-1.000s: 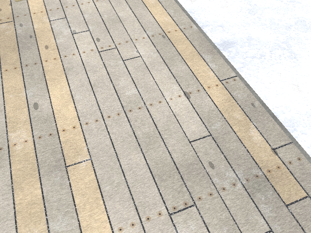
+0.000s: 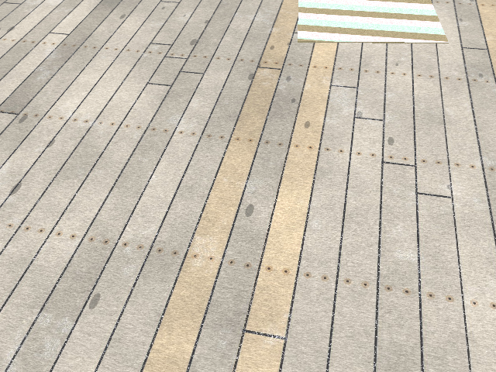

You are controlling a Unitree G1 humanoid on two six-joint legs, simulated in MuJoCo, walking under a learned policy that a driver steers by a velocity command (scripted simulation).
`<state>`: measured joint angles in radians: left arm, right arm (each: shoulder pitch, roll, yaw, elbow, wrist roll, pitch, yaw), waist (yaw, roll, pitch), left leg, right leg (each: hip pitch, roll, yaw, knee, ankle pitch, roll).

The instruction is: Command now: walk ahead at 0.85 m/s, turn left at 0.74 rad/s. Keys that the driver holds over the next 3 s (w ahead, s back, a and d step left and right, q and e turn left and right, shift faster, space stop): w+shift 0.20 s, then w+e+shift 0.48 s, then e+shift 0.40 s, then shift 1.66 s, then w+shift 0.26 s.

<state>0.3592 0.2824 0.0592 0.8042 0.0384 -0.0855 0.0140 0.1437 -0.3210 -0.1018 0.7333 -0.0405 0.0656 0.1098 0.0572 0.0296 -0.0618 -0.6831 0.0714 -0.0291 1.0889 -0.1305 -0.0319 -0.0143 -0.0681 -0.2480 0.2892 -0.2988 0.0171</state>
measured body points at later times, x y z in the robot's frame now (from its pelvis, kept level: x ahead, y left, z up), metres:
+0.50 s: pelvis +0.35 +0.13 -0.01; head +0.37 +0.14 +0.43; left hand +0.45 +0.40 -0.14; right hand +0.34 -0.14 -0.14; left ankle +0.20 +0.18 -0.74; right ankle +0.49 +0.00 -0.66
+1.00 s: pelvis +0.76 +0.13 -0.01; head +0.80 +0.10 +0.43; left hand +0.88 +0.41 -0.13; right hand +0.91 -0.17 -0.08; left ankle +1.00 +0.19 -0.71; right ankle +0.65 +0.12 -0.74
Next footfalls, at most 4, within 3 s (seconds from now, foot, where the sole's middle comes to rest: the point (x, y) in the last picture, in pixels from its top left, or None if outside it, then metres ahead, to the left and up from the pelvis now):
0.20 left None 0.24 0.19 -0.78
0.66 right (243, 328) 0.68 0.11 -0.78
1.04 left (244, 232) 1.04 0.13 -0.78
1.42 right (275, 285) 0.83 0.02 -0.78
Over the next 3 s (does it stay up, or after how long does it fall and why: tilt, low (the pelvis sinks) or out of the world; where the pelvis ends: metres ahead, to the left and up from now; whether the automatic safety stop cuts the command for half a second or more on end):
stays up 0.88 0.10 0.00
